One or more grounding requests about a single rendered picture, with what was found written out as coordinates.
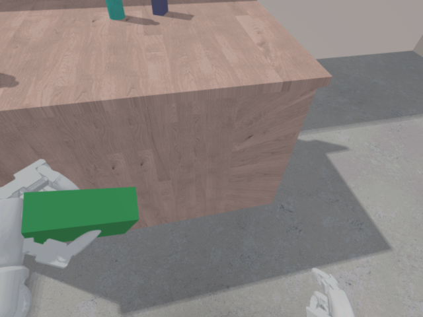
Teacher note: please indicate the table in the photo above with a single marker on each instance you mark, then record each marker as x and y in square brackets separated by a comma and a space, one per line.
[199, 109]

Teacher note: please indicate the robot right hand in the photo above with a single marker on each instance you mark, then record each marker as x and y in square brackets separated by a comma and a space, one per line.
[336, 304]

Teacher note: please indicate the sponge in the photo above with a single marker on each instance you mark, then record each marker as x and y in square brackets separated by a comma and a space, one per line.
[66, 215]

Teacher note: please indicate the robot left hand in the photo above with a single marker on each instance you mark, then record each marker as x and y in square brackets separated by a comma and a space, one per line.
[37, 177]

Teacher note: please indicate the robot left forearm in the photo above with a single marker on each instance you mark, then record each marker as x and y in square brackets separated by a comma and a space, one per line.
[15, 297]

